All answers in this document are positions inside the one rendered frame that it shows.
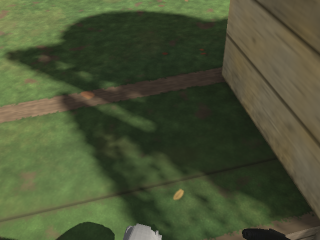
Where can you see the robot left thigh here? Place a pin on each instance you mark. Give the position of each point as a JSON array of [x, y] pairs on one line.
[[142, 232]]

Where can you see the right robot hand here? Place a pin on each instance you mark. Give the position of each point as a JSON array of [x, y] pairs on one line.
[[263, 234]]

